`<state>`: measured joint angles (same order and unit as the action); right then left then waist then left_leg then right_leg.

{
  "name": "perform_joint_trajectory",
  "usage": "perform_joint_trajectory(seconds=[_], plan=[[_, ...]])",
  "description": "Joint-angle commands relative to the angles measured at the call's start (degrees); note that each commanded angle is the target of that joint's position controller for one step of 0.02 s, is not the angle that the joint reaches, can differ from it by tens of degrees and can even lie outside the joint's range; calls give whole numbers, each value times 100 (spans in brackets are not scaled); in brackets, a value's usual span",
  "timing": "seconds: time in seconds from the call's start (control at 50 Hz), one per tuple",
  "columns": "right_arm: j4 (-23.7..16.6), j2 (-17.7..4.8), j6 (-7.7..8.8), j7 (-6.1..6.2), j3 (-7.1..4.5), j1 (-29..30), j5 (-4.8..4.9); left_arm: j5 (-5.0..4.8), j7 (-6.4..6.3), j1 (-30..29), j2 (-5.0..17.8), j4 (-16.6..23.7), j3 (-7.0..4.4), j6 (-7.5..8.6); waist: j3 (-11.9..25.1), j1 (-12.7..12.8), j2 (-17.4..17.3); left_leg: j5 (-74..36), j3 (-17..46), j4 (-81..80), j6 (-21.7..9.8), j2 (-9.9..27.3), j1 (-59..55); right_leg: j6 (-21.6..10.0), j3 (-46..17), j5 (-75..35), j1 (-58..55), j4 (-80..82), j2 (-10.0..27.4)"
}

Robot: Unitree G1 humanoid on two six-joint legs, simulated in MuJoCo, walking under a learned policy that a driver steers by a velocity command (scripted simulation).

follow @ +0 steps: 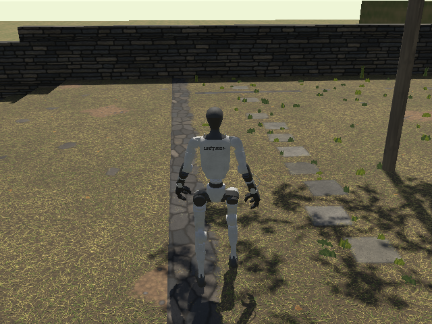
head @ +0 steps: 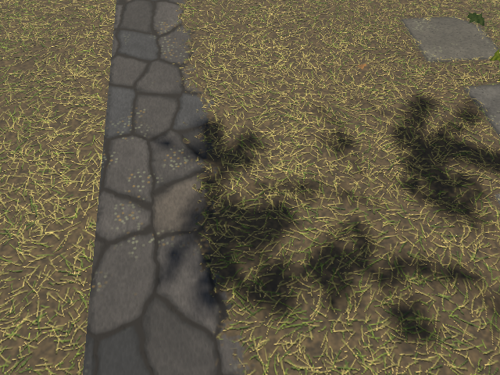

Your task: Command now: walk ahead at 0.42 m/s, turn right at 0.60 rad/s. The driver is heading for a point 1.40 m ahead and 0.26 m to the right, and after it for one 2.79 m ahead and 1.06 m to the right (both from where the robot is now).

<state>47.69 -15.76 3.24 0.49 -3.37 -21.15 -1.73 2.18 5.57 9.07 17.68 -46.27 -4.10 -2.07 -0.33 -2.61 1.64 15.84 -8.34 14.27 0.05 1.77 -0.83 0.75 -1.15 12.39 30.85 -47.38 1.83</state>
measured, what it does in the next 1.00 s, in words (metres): walks ahead, turning right: right foot, then left foot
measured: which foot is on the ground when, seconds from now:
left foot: down 0.00-0.14, up 0.16-0.62, down 0.64-1.00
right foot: up 0.00-0.10, down 0.12-0.64, up 0.66-1.00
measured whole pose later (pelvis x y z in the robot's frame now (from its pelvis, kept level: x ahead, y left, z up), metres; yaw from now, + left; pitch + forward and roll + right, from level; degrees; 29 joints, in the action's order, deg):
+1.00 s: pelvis +0.54 -0.17 +0.00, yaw -19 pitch +1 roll +1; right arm 52.8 -13.6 3.7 -1.1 -2.3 -26.4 -0.3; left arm 2.3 2.1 3.6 14.2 -44.7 0.3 2.4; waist -2.3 -4.5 2.0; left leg 13.4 1.6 17.0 -3.9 -4.7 4.5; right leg 1.1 -1.7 6.7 32.6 -39.6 3.2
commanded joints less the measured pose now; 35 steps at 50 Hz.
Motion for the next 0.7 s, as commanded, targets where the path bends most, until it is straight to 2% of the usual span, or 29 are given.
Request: perform_joint_trajectory(seconds=[0.02, 0.06, 0.08, 0.1, 0.12, 0.14, 0.16, 0.18, 0.2, 0.22, 0.24, 0.26, 0.28, 0.32, 0.4, 0.46, 0.52, 0.56, 0.58, 0.6, 0.62, 0.64, 0.66, 0.68, 0.7], plan=[[-169, -961, 94, -6, -244, -85, -16, -4, 60, -1195, 222, 789, 49, 147, -654, -217, -956, -301, 554, -553, -827, 1446, 267, -214, 452, 253, 291, 769, 34], [-94, -1057, 51, -11, -265, -164, 8, 34, 32, -1139, 270, 852, 51, 163, -593, -147, -1040, -1224, 383, -210, -792, 1547, 301, -451, 741, 547, -182, 1048, -124], [-72, -1098, 26, -15, -264, -142, 32, 48, -11, -897, 306, 816, 31, 184, -469, 9, -1012, -2181, 225, 222, -750, 1566, 343, -589, 843, 664, -607, 1222, -294], [-66, -1108, 0, -17, -244, -63, 78, 72, -70, -308, 345, 653, -16, 234, -141, 333, -822, -3325, -100, 1166, -665, 1464, 492, -728, 898, 497, -1423, 1555, -541], [-95, -1022, -22, -24, -185, -70, 94, 105, -161, 714, 534, 290, -129, 295, 571, 749, -355, -3672, -486, 2620, -487, 1170, 920, -888, 822, 408, -2768, 1886, -764], [-422, -715, -26, -74, -71, -63, 125, 99, -286, 1620, 1167, 208, -322, 313, 1356, 1135, 772, -1828, -649, 4653, -139, 770, 2645, -1374, -1421, 2258, -4427, 2501, 679], [-802, -478, 26, -131, -41, 384, -7, -103, -326, 1547, 1605, 287, -370, 316, 1456, 930, 1482, 1492, 182, 5838, 40, -99, 4246, -1759, -4240, 2518, -4832, 3494, 1786], [-843, -850, 42, -148, -105, 778, -30, -127, -365, 1448, 1448, 251, -332, 293, 899, 1036, 645, 1135, 866, 6148, -48, 151, 4775, -1830, -3761, 1528, -4628, 3444, 1725], [-802, -778, 92, -184, -75, 783, 44, -137, -414, 1238, 1146, 202, -255, 300, 390, 805, 274, 546, 909, 5891, -112, 418, 4678, -1757, -2858, 446, -4080, 3240, 1508], [-702, -734, 120, -191, -61, 646, 47, -138, -448, 950, 874, 238, -175, 318, 64, 528, 41, 253, 915, 5368, -121, 580, 4268, -1560, -2241, -487, -3406, 3264, 1163], [-648, -732, 67, -190, -65, 528, -44, -157, -476, 710, 743, 267, -122, 354, -38, 316, 105, 172, 930, 5078, -63, 646, 3917, -1454, -1865, -1009, -2993, 3321, 876], [-547, -713, -23, -213, -54, 325, -117, -166, -488, 549, 649, 319, -80, 397, 11, 181, 176, 77, 908, 4981, 11, 653, 3669, -1430, -1612, -1350, -2803, 3379, 669], [-536, -695, -104, -232, -56, 276, -142, -194, -483, 582, 638, 316, -67, 457, 62, 134, 197, 20, 841, 4952, 84, 584, 3572, -1487, -1537, -1733, -2688, 3406, 597], [-621, -622, -201, -246, -48, 481, -131, -233, -474, 768, 704, 220, -88, 528, -25, 118, 135, -212, 770, 4704, 206, 514, 3712, -1545, -1450, -1890, -2534, 3538, 492], [-979, -539, -211, -242, -3, 1535, -109, -215, -500, 1303, 707, 23, -93, 553, -375, 407, 138, -915, 707, 3753, 308, 388, 4264, -1500, -1564, -2029, -2618, 3676, 404], [-1183, -439, -163, -271, 69, 2133, -78, -208, -538, 1634, 712, -109, -95, 567, -373, 605, 172, -1396, 698, 2976, 250, 188, 4233, -1410, -1611, -2581, -2911, 3483, 364], [-1400, -463, -107, -282, 113, 2611, -16, -184, -618, 1860, 765, -204, -103, 565, -392, 725, 189, -1570, 736, 2328, 100, 3, 3984, -1340, -1846, -3052, -3205, 3316, 495], [-1357, -521, -68, -262, 114, 2378, -7, -173, -671, 1737, 811, -232, -100, 578, -346, 553, 209, -1551, 740, 1859, -97, -101, 3288, -1172, -1828, -3413, -3240, 3235, 579], [-1226, -603, -49, -223, 79, 1991, -5, -161, -676, 1594, 851, -230, -96, 597, -217, 364, 232, -1363, 686, 1710, -220, -244, 2595, -1031, -1726, -4069, -3152, 2989, 543], [-1016, -749, -26, -158, 11, 1390, 0, -132, -670, 1554, 911, -260, -102, 614, 97, 140, 247, -1048, 621, 1736, -335, -434, 1835, -922, -1656, -4955, -3192, 2383, 477], [-755, -856, 18, -81, -48, 514, 11, -118, -639, 1483, 954, -297, -105, 623, 522, -300, 107, -1112, 573, 1407, -463, -433, 849, -819, -1436, -5093, -3063, 1319, 254], [-629, -1132, 73, 25, -121, -311, -80, -114, -595, 1544, 683, -239, -31, 659, 1086, -606, -181, -457, 1380, 1364, -673, 416, -422, -749, -1264, -3712, -2287, -118, -34], [-618, -1707, 82, 50, -257, -578, -217, -291, -578, 2387, 36, -187, 79, 656, 1845, -200, -1598, -165, 4166, 1074, -1453, 2126, -1844, -493, -729, 607, -644, -2262, -1034], [-551, -1424, 11, -31, -243, -328, -15, -126, -600, 2415, 482, -301, 38, 647, 1780, -75, -1399, 242, 5534, 318, -1661, 2234, -1415, -540, -813, 1554, -24, -2907, -1024], [-656, -976, 12, -54, -151, 328, 45, -73, -592, 1932, 555, -286, 17, 611, 770, 129, -752, 588, 4618, 171, -1582, 2028, -485, -540, -802, 1018, 168, -2946, -657]])
Keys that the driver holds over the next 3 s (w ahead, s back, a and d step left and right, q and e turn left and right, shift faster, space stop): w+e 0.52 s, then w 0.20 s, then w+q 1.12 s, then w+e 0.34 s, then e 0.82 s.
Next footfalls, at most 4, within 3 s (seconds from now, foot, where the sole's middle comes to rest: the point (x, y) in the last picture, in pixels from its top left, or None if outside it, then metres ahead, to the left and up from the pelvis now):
0.12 right None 0.17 -0.13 -0.78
0.64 left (276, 355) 0.56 -0.08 -0.78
1.12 right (365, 301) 0.71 -0.36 -0.78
1.64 left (290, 222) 1.00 -0.17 -0.78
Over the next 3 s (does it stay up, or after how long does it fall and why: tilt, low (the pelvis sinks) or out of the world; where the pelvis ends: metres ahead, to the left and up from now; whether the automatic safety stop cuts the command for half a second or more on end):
stays up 1.36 -0.17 0.00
